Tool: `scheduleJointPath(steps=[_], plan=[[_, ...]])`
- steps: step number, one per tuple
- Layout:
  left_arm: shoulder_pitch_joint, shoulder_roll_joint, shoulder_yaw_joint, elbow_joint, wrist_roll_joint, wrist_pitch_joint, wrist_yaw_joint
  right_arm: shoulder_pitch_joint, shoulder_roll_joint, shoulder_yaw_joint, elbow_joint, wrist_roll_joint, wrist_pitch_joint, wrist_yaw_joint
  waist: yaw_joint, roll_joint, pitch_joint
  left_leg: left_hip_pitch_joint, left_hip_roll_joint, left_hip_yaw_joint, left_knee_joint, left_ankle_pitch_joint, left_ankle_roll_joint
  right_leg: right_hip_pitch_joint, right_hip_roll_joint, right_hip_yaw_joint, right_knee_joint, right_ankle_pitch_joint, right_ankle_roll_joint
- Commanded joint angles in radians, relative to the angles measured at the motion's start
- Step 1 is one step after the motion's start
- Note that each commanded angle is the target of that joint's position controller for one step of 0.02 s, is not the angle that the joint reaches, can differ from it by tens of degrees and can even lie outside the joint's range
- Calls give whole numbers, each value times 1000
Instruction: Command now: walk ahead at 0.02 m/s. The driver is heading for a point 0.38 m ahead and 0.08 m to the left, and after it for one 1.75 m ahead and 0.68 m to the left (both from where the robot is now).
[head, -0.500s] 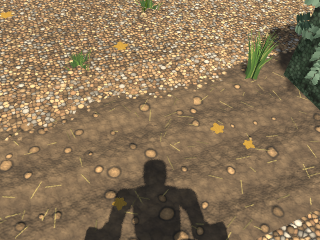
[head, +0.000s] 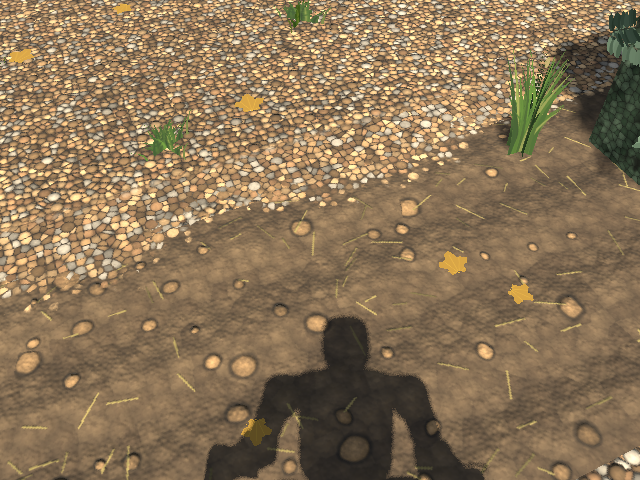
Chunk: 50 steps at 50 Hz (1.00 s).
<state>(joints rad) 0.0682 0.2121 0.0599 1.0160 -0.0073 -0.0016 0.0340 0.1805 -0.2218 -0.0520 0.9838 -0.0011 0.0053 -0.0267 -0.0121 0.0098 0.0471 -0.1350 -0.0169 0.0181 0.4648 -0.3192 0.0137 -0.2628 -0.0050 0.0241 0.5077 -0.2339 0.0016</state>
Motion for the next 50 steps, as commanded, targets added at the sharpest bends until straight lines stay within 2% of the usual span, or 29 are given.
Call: scheduleJointPath(steps=[1,14,15,17,18,20,21,23,24,25,27,28,29,30,31,32,33,34,35,36,38,41,44,46,48,49,50], plan=[[-25,119,17,-16,-1,-8,3,30,-96,-19,-15,1,-1,-4,-1,-27,-89,-49,41,-29,-55,250,8,139,-54,50,-31,368,-67],[-40,112,5,52,1,3,4,39,-97,-7,47,-3,-1,-11,4,-13,-43,-72,45,-25,-73,148,-1,118,-32,37,-62,229,-57],[-23,107,4,64,1,5,4,60,-94,-7,60,-1,-1,-11,3,-15,-58,-69,36,-15,-77,43,4,119,-19,25,-63,107,-58],[-4,124,12,71,-10,6,5,59,-115,-13,56,11,0,-15,9,3,-10,-122,35,-31,-72,-240,41,49,10,8,-48,-284,-72],[-6,128,13,66,-12,0,5,58,-117,-13,47,14,-5,-17,8,4,32,-151,49,-56,-79,-349,60,-7,7,17,-51,-399,-80],[-19,116,11,52,-19,-28,1,98,-120,-13,45,24,-30,-18,-6,11,91,-163,91,-125,-102,-430,96,-82,-3,31,-30,-433,-90],[-32,106,9,45,-21,-45,-5,132,-129,-16,52,29,-45,-15,-17,37,101,-130,129,-183,-125,-439,121,-125,-1,19,12,-385,-86],[-72,73,3,19,-25,-77,-24,192,-170,-30,67,33,-67,-8,-30,134,109,-35,258,-371,-229,-445,191,-220,26,-62,157,-208,-69],[-78,71,2,11,-27,-86,-30,184,-180,-33,62,33,-74,-4,-22,152,125,-29,310,-435,-255,-400,218,-238,15,-70,191,-166,-77],[-57,68,0,11,-26,-93,-36,168,-178,-32,55,33,-81,1,-5,155,129,-49,326,-444,-239,-322,223,-214,4,-64,181,-166,-88],[70,79,6,54,-31,-100,-42,102,-161,-27,25,35,-85,12,64,129,98,-123,257,-316,-151,-151,169,-16,16,-74,46,-152,-105],[190,115,21,98,-32,-102,-42,32,-161,-25,-8,34,-85,13,121,82,62,-221,184,-211,-39,1,123,154,5,-24,-23,-118,-123],[335,213,53,137,-30,-107,-41,-22,-109,-11,-53,34,-96,14,170,-126,20,-409,33,-31,291,159,43,357,-129,249,-156,-150,-199],[445,265,61,156,-19,-113,-53,-18,-75,-5,-75,28,-111,10,191,-307,-53,-609,-46,-33,621,-177,4,523,-342,619,-288,-55,-305],[392,169,28,144,0,-125,-54,-7,-117,-19,-67,52,-117,12,144,-154,-27,-696,-18,-171,775,-227,32,509,-378,599,-263,19,-295],[332,126,14,120,1,-131,-52,26,-110,-20,-52,69,-115,19,101,-105,1,-720,18,-202,805,-141,62,479,-353,466,-250,82,-252],[293,115,7,105,0,-133,-53,35,-98,-21,-45,68,-112,21,75,-76,14,-719,50,-197,776,-50,78,449,-323,353,-259,138,-215],[265,92,-4,95,-1,-130,-53,21,-103,-29,-43,59,-107,22,61,-69,29,-701,76,-184,716,21,83,416,-287,241,-266,236,-174],[259,71,-13,91,6,-125,-50,19,-99,-35,-44,54,-98,27,51,-91,22,-651,94,-157,672,68,80,375,-251,154,-277,282,-142],[270,66,-17,90,14,-121,-45,20,-80,-34,-44,49,-88,34,48,-99,14,-617,96,-133,651,101,70,345,-231,105,-292,310,-133],[288,100,-16,92,22,-117,-30,-26,-51,-28,-69,42,-72,42,48,-77,35,-622,97,-106,599,162,42,300,-227,43,-332,355,-143],[261,134,-14,72,28,-111,-13,-148,-28,-11,-136,35,-71,49,55,-60,83,-595,97,-56,388,285,24,219,-207,-55,-384,368,-134],[313,155,-11,74,15,-108,-5,-250,-23,3,-190,31,-69,68,82,-61,101,-529,85,22,258,353,37,215,-217,-128,-402,394,-129],[318,165,-9,71,7,-94,-2,-286,-34,3,-224,26,-68,82,66,-57,113,-499,57,63,188,324,59,255,-224,-176,-326,614,-114],[300,200,0,52,1,-79,10,-219,-70,-13,-231,18,-67,93,11,-108,37,-376,-5,114,184,268,89,300,-235,-205,-167,974,-90],[278,213,4,35,1,-70,17,-120,-103,-29,-210,19,-66,99,-43,-135,-27,-265,-37,123,189,246,108,298,-236,-212,-40,1087,-77],[243,226,7,13,2,-64,20,21,-156,-56,-174,20,-64,99,-117,-140,-108,-92,-61,107,141,284,138,255,-224,-205,132,1071,-61]])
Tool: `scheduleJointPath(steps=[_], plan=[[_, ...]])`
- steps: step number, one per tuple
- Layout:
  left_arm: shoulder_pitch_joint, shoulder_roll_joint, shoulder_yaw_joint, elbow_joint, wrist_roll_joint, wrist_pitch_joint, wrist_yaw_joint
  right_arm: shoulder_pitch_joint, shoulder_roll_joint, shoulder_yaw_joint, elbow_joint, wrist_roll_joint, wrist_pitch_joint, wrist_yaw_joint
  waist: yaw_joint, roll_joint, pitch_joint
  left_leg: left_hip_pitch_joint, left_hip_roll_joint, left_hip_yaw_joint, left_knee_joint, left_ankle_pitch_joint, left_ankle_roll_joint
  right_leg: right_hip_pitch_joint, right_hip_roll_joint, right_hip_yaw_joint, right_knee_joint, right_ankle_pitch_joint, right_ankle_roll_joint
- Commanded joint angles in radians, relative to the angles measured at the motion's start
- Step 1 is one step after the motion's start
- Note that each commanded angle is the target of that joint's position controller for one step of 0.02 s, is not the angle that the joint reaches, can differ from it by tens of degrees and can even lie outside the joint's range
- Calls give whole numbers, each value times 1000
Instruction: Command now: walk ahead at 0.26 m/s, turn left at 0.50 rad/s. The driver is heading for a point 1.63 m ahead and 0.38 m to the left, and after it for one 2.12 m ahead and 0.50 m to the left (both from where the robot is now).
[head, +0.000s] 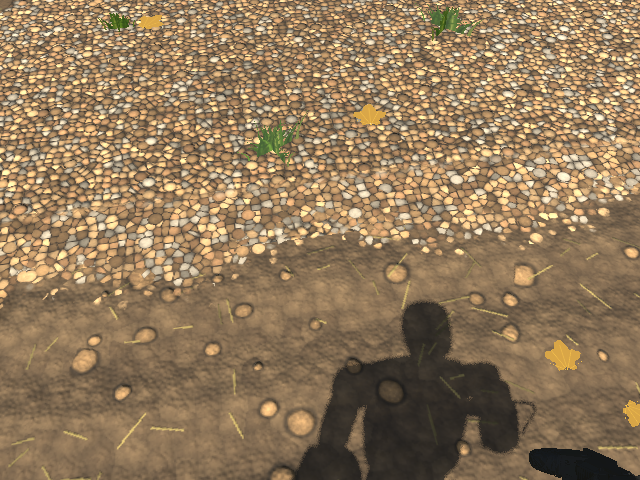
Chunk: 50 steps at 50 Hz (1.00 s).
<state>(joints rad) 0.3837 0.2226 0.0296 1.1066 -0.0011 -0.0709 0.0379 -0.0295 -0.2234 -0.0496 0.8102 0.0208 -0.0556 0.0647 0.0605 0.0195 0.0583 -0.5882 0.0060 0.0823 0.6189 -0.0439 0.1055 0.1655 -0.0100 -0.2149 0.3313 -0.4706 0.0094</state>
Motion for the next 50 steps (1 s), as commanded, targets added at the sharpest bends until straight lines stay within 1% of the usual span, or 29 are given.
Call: scheduleJointPath(steps=[1,2,3,4,5,6,8,12,17,20,23,26,27,28,29,30,31,32,33,36,39,42,44,45,46,47,48,49,50], plan=[[-94,217,37,-102,-5,1,12,341,-212,-85,23,-4,4,-9,-256,-103,-171,570,-55,-40,-104,127,81,-315,-162,34,553,1093,-25],[-19,89,7,-132,50,-15,-7,334,-288,-86,25,-12,16,-38,-141,223,-263,842,194,-361,-11,626,179,-622,-3,44,962,-56,27],[83,80,-5,-154,8,-44,-29,321,-295,-74,-30,-48,7,-32,-110,223,-545,1003,404,-817,-145,557,398,-764,94,282,1217,-243,32],[-46,167,21,-176,-22,-56,-37,283,-242,-68,-50,-42,8,-32,-158,70,-466,883,343,-722,-225,425,342,-802,38,345,1223,-150,12],[-123,165,25,-214,-30,-52,-28,193,-201,-57,-61,-16,2,-32,-124,5,-294,713,286,-584,-263,315,279,-844,0,315,1141,-48,5],[-132,166,31,-206,-16,-38,-12,129,-176,-49,-74,-4,-3,-32,-82,-84,-196,548,239,-505,-300,268,233,-817,-38,303,1074,5,14],[-109,192,50,-224,-2,2,7,104,-171,-46,-82,-24,-1,-33,-32,-54,-143,337,189,-432,-338,235,207,-700,-68,312,968,47,18],[-138,149,51,-273,20,34,29,139,-208,-59,-84,-29,5,-54,-23,22,-165,249,134,-365,-322,305,195,-683,-45,294,772,116,54],[-269,156,52,-336,12,54,38,160,-218,-63,-112,-8,47,-91,-67,72,-177,297,98,-454,-322,-126,126,-750,-16,329,564,234,81],[-319,160,50,-365,8,42,30,178,-225,-66,-118,-10,60,-104,-86,111,-162,328,92,-509,-311,-214,111,-737,6,345,447,239,81],[-328,167,49,-378,1,21,17,197,-224,-67,-129,-14,72,-107,-95,130,-169,367,100,-556,-261,-93,113,-677,32,344,358,189,74],[-252,175,54,-366,-7,3,-1,176,-216,-61,-155,-4,85,-109,-45,141,-183,389,80,-593,-184,89,80,-523,42,327,140,238,41],[-207,195,61,-354,-5,1,-5,173,-200,-55,-165,2,90,-111,-25,122,-187,343,44,-570,-138,56,42,-409,-2,328,27,357,22],[-192,254,74,-359,13,6,-2,226,-142,-38,-169,-6,93,-111,-57,-31,-233,238,-34,-460,30,-216,-12,-260,-194,468,16,497,-51],[-209,314,86,-357,50,23,-2,242,-140,-40,-205,1,83,-108,-103,-331,-181,6,-201,-272,201,-575,-72,-214,-361,715,-8,764,-235],[-216,243,73,-384,49,25,-3,265,-239,-64,-181,-21,69,-103,-79,-268,-204,-36,-141,-274,443,-620,-118,-218,-424,761,4,830,-313],[-241,200,62,-404,35,26,0,276,-267,-77,-157,-13,69,-99,-79,-176,-196,-33,-127,-276,538,-555,-135,-235,-371,651,34,838,-287],[-265,181,57,-409,22,30,-1,284,-243,-76,-133,-10,81,-104,-89,-122,-171,-32,-119,-264,579,-504,-156,-251,-298,558,55,809,-239],[-269,173,53,-408,6,34,-1,277,-221,-70,-132,-14,92,-109,-83,-117,-153,-48,-114,-264,611,-463,-171,-256,-270,523,59,784,-219],[-251,176,48,-398,10,49,-1,242,-148,-44,-150,-3,99,-105,-73,-161,-134,9,-109,-197,514,-400,-194,-287,-203,424,35,756,-214],[-246,187,51,-392,7,59,2,198,-114,-22,-169,-11,93,-99,-53,-208,-153,132,-49,-136,266,-394,-200,-284,-194,392,35,723,-218],[-208,217,57,-376,-1,66,-3,181,-129,-21,-170,-7,90,-91,-24,-239,-148,249,-34,-93,66,-354,-185,-300,-214,417,39,687,-229],[-216,212,52,-369,-15,68,-7,231,-128,-25,-142,-9,86,-86,-58,-217,-129,362,-42,-70,-172,-188,-148,-340,-200,411,68,630,-205],[-181,198,47,-354,-21,64,-8,240,-137,-27,-134,-14,85,-85,-62,-193,-117,438,-40,-82,-288,-92,-119,-380,-180,402,78,568,-167],[-148,178,37,-346,-7,53,-14,250,-177,-33,-141,-24,86,-91,-53,-134,-148,562,38,-174,-276,15,-87,-460,-157,385,106,451,-101],[-121,126,20,-358,33,36,-28,268,-254,-47,-148,-36,94,-100,-15,81,-195,654,204,-331,-217,265,-22,-555,-62,283,233,216,-29],[-166,98,13,-372,26,30,-24,220,-182,-25,-135,-48,89,-87,-19,193,-174,461,257,-364,-257,135,71,-494,-40,244,183,80,14],[-195,138,21,-360,23,34,-20,155,-124,-9,-154,-49,76,-77,-20,124,-117,400,186,-318,-270,-21,52,-432,-48,244,167,167,36],[-219,138,22,-355,25,37,-18,159,-111,-7,-141,-50,66,-75,-31,115,-106,390,129,-278,-259,-108,5,-419,-39,239,152,255,44]])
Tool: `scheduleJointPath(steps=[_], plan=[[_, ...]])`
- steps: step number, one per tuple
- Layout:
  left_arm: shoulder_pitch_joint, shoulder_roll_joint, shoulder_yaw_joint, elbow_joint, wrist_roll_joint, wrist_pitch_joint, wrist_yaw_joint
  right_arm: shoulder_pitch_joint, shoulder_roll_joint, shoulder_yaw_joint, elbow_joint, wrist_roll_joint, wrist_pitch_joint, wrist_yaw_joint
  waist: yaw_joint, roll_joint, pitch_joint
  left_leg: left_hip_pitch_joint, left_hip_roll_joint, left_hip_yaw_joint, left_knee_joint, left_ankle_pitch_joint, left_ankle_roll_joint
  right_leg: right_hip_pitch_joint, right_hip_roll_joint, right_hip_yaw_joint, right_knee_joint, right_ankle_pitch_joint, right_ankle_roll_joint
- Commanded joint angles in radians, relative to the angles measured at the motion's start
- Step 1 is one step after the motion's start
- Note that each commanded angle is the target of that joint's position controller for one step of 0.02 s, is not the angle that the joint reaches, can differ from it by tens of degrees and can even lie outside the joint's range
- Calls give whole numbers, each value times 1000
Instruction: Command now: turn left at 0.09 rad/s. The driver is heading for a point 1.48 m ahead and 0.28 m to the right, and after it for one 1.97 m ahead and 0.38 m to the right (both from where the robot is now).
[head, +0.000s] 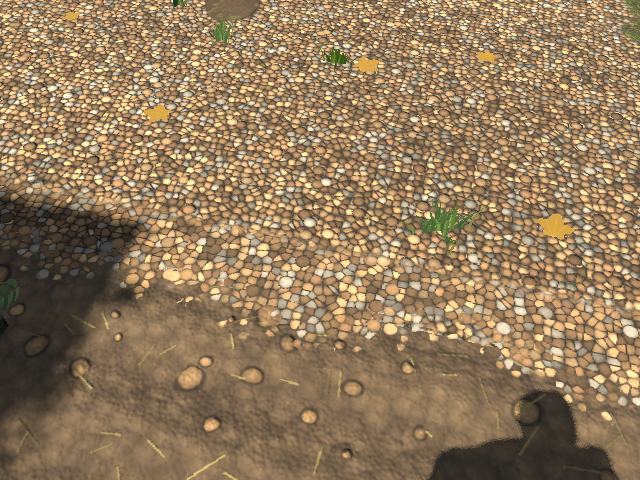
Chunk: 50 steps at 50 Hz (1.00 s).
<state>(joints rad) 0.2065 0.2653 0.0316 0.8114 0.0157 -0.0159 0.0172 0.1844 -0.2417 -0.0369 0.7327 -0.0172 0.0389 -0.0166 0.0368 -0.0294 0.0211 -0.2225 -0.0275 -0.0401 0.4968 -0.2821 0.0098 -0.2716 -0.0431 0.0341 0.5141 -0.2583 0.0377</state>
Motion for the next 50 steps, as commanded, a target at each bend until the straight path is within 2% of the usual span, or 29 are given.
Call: scheduleJointPath(steps=[1,2,4,11,26,27,28,29,31,32,33,34,35,36,37,38,39,40,41,42,43,44,45,46,48,50], plan=[[-36,104,23,-49,7,-10,8,-40,-112,-22,-57,-9,-38,8,-16,167,-46,-1,135,-136,-136,96,76,33,-6,-9,-32,85,20],[-12,126,30,-40,6,-4,13,-32,-122,-24,-49,-4,-46,10,-16,157,-20,-28,127,-134,-144,82,64,37,-11,-3,-35,98,19],[3,111,27,-24,-1,-5,13,-7,-109,-18,-31,0,-53,7,-12,129,0,-34,110,-118,-130,93,50,47,-10,-4,-44,110,14],[20,103,31,33,-5,-6,16,5,-98,-16,0,7,-54,2,-19,57,-16,-7,92,-99,-101,163,53,73,-11,-3,-54,156,19],[37,95,34,135,-13,8,32,47,-87,-16,119,13,-55,-4,-21,38,-6,-5,54,-47,-89,185,33,101,-7,-8,-58,185,6],[54,84,32,149,-14,10,33,66,-86,-16,136,15,-52,-6,-22,48,-26,3,47,-42,-101,73,37,105,11,-29,-49,92,4],[53,80,32,155,-20,12,33,76,-106,-24,144,22,-48,-9,-30,70,-8,-4,46,-56,-120,-124,57,67,45,-66,-7,-59,-4],[36,74,32,149,-25,9,33,88,-135,-33,147,28,-45,-11,-44,109,29,-24,79,-114,-163,-343,89,-1,69,-94,53,-183,-14],[-26,52,26,110,-35,-16,24,138,-187,-47,156,35,-56,-11,-76,218,113,-39,241,-357,-302,-597,188,-151,67,-99,215,-221,-40],[-45,53,26,95,-44,-33,17,139,-196,-51,158,38,-68,-12,-77,235,155,-62,302,-448,-344,-592,229,-195,31,-56,277,-215,-64],[-45,58,28,91,-50,-50,7,123,-186,-49,156,36,-81,-12,-68,235,171,-43,330,-474,-350,-528,245,-238,3,-27,310,-240,-86],[-34,60,29,91,-53,-65,-3,100,-174,-47,149,39,-89,-11,-53,222,165,-13,332,-451,-333,-450,237,-246,-17,-17,275,-263,-108],[-5,59,30,101,-53,-78,-13,65,-170,-47,141,48,-91,-10,-26,199,144,-16,306,-383,-307,-374,210,-175,-20,-26,172,-241,-125],[75,56,34,139,-51,-87,-20,7,-169,-46,129,58,-87,-7,23,172,106,-89,245,-278,-265,-290,170,12,8,-69,24,-113,-130],[173,60,45,193,-41,-88,-23,-10,-154,-42,125,56,-84,-5,59,139,61,-161,178,-189,-182,-211,136,197,56,-102,-35,25,-108],[273,81,56,228,-30,-86,-25,-22,-108,-29,115,45,-88,-4,89,40,19,-240,105,-88,10,-112,92,329,-2,9,-81,9,-109],[375,183,77,232,-29,-87,-22,-28,-48,-13,84,34,-99,-5,102,-240,-22,-408,-11,56,367,-148,14,439,-235,410,-267,-135,-203],[372,193,67,228,-15,-98,-35,-23,-80,-25,67,55,-115,-7,80,-267,-6,-525,-32,-28,568,-293,18,411,-358,699,-368,-255,-311],[273,140,49,198,-20,-107,-35,-2,-108,-31,77,71,-127,-2,32,-147,78,-597,41,-74,664,-222,39,369,-352,632,-361,-296,-307],[217,102,38,177,-23,-110,-35,6,-114,-33,94,70,-136,6,14,-93,103,-609,83,-64,668,-110,59,349,-297,504,-360,-268,-265],[184,104,35,164,-21,-109,-38,-1,-113,-37,103,60,-141,8,3,-61,100,-605,109,-47,635,-23,69,343,-258,413,-369,-179,-230],[181,87,28,162,-20,-106,-39,-23,-123,-44,102,49,-142,11,2,-59,96,-590,130,-34,590,37,67,344,-229,328,-372,-40,-205],[206,58,18,169,-16,-100,-38,-29,-115,-46,106,42,-140,19,5,-70,76,-556,136,-14,560,78,61,344,-196,252,-371,87,-190],[239,53,15,179,-14,-95,-35,-33,-95,-44,107,39,-136,25,8,-82,59,-544,133,8,538,106,50,353,-180,202,-365,208,-190],[275,70,15,188,-14,-86,-23,-80,-67,-38,92,35,-128,31,16,-63,54,-558,127,36,474,150,22,356,-168,139,-366,354,-202],[271,89,17,182,-12,-78,-11,-167,-46,-27,58,36,-125,32,26,-44,76,-545,118,52,346,211,0,312,-156,99,-389,374,-203]])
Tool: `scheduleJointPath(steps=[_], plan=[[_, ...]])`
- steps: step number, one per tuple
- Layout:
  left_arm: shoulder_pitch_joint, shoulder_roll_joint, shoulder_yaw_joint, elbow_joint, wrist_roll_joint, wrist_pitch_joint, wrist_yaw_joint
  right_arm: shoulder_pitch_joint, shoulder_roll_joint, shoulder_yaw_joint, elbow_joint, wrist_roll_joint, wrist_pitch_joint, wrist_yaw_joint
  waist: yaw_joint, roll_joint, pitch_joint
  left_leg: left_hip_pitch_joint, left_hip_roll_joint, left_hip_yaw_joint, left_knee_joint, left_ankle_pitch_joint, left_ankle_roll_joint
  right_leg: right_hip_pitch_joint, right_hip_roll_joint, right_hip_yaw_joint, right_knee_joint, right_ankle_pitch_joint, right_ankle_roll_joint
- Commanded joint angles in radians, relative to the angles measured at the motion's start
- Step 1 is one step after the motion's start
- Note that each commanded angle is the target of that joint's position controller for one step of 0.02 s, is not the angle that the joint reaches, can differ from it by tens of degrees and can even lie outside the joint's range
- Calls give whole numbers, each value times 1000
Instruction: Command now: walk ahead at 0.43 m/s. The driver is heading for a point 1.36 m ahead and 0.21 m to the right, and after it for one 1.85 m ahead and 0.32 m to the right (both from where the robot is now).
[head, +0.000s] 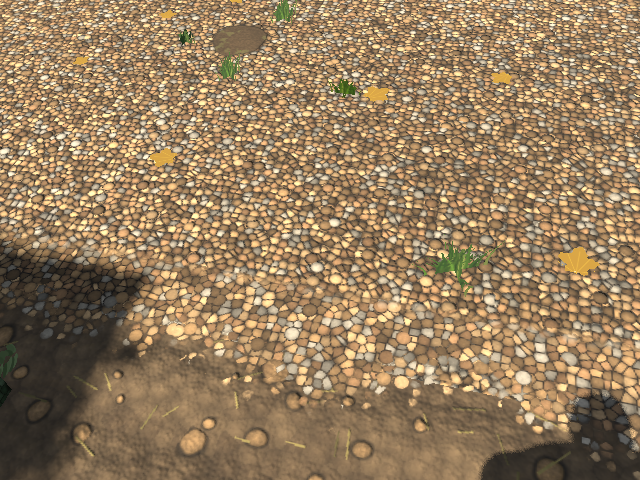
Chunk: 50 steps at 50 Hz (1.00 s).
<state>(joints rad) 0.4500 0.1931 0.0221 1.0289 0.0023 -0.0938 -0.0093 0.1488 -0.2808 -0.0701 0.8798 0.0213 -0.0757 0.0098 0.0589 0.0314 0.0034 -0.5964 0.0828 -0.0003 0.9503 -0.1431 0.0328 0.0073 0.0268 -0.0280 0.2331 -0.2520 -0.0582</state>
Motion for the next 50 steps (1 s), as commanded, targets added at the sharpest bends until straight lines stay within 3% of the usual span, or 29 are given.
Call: scheduleJointPath(steps=[1,5,8,10,11,12,13,14,15,16,17,18,20,21,23,26,29,34,37,38,39,40,41,42,43,44,45,47,50], plan=[[26,166,26,-38,2,2,20,-171,1,11,-102,-1,-11,8,11,-108,104,-141,-3,22,-179,114,-28,3,-216,139,-122,355,-104],[74,176,30,-23,-8,3,28,-286,-3,21,-140,8,-17,23,32,-120,148,-64,-34,45,-355,209,-19,-17,-231,105,-156,315,-112],[76,184,40,-14,-17,10,30,-327,-21,21,-166,10,-27,39,10,-121,155,-54,-40,30,-421,179,19,70,-274,94,-114,408,-106],[49,208,50,-24,-14,18,32,-273,-59,6,-159,8,-31,43,-42,-143,91,53,-76,48,-434,120,52,126,-288,79,-14,684,-87],[36,221,56,-29,-10,25,32,-191,-89,-9,-139,8,-30,38,-89,-167,23,169,-110,70,-425,89,73,140,-283,69,90,877,-76],[18,216,54,-36,-4,35,32,-22,-129,-33,-87,10,-26,30,-173,-166,-80,381,-136,87,-438,98,103,96,-245,39,282,977,-51],[7,198,44,-58,6,36,31,172,-175,-50,-39,1,-20,18,-248,-127,-208,713,-12,-52,-395,76,156,-130,-210,34,551,769,-26],[145,41,1,-73,5,17,15,288,-262,-68,-8,-19,-18,17,-175,150,-394,1094,274,-569,-471,-151,339,-534,-10,35,975,59,43],[108,93,11,-56,-23,-16,7,278,-174,-41,3,-15,-16,19,-197,161,-416,1064,309,-801,-657,-271,346,-654,24,182,1125,-304,25],[-17,177,36,-105,-54,-34,5,167,-127,-26,-5,-6,-20,18,-172,130,-204,897,265,-633,-686,-271,279,-748,-42,162,1164,-248,7],[-90,189,39,-125,-56,-41,11,70,-94,-15,-24,-6,-25,19,-135,41,-102,712,228,-484,-715,-176,243,-719,-100,133,1117,-143,-1],[-118,184,47,-127,-41,-37,20,13,-64,-5,-29,-15,-31,25,-98,-8,-41,563,187,-373,-743,-67,219,-669,-137,113,1053,-78,3],[-68,138,49,-120,-26,-9,26,-16,-36,4,-17,-28,-40,32,-36,36,-22,411,128,-251,-797,2,201,-549,-180,117,976,-22,10],[-60,116,47,-121,-23,2,27,-4,-42,3,-4,-24,-43,32,-26,41,-11,371,120,-218,-818,24,209,-536,-187,107,949,-20,17],[-114,121,50,-150,-17,15,31,30,-72,-1,19,-23,-47,22,-24,35,28,328,116,-171,-854,54,224,-582,-200,94,871,34,39],[-248,131,51,-200,-5,12,29,88,-106,-6,38,-21,-42,-1,-56,13,58,369,106,-131,-869,98,214,-672,-202,83,673,211,65],[-366,109,39,-231,-9,1,16,145,-124,-6,53,-11,-34,-11,-97,8,64,397,79,-70,-863,126,180,-626,-158,42,456,359,65],[-504,121,30,-289,-23,-6,-14,246,-140,-10,98,1,-12,-15,-138,7,86,583,147,-82,-793,131,168,-658,-126,43,311,314,43],[-462,162,41,-297,-23,-14,-28,233,-160,-19,100,0,7,-19,-90,36,49,667,181,-91,-694,302,139,-573,-95,27,271,191,2],[-374,188,56,-276,-22,-16,-27,208,-163,-19,93,-1,14,-19,-34,42,-5,662,156,-64,-586,471,121,-442,-61,-4,249,178,-20],[-203,237,82,-223,-20,-15,-20,205,-138,-9,86,-8,19,-19,38,26,-116,596,99,-22,-385,542,93,-204,-50,-11,254,194,-53],[-16,319,103,-189,-8,-10,-10,226,-93,12,57,-32,17,-20,85,-109,-281,385,28,31,-48,257,57,108,-250,220,282,214,-120],[11,364,109,-166,-4,-7,-21,355,38,46,62,-18,-7,-7,8,-377,-385,1,-157,-12,251,-398,5,396,-433,706,129,-10,-273],[-14,253,80,-181,-10,-9,-23,281,-90,20,71,6,-29,-3,43,-238,-327,-109,-100,-130,357,-427,24,358,-404,723,69,-113,-232],[-102,216,67,-198,-10,-12,-19,183,-134,7,41,27,-43,0,31,-183,-186,-161,-51,-108,360,-331,41,227,-374,567,56,-52,-189],[-178,202,60,-214,-4,-13,-19,136,-124,8,35,22,-46,-7,1,-96,-116,-122,1,-82,318,-237,37,87,-338,454,31,75,-173],[-221,179,55,-218,2,-14,-21,113,-114,3,33,6,-41,-12,-24,-73,-62,-87,30,-75,259,-181,29,-20,-303,370,3,168,-167],[-233,156,48,-209,9,-21,-25,144,-75,2,41,0,-17,-12,-66,-100,-51,2,60,-77,195,-125,19,-110,-263,284,-52,237,-162],[-195,188,57,-184,2,-26,-16,101,-53,4,24,-9,4,-15,-75,-87,-9,-48,71,-62,92,-55,-7,-142,-255,208,-98,318,-179]])
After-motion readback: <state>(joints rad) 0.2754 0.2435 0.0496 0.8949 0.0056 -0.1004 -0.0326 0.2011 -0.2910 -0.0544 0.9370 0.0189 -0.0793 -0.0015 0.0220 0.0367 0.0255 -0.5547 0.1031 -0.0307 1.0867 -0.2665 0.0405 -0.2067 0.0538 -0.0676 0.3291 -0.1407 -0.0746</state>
